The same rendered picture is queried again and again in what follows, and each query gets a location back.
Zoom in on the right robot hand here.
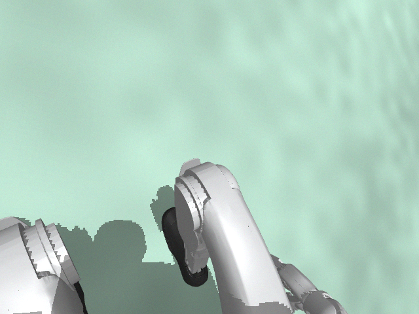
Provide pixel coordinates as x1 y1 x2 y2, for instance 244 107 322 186
270 254 318 313

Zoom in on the left robot foot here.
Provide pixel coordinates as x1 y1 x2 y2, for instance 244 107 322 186
74 282 88 314

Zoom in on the right robot foot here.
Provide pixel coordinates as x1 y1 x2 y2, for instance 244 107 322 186
162 207 208 287

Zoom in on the right robot arm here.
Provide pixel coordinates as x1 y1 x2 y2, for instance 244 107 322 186
302 290 348 314

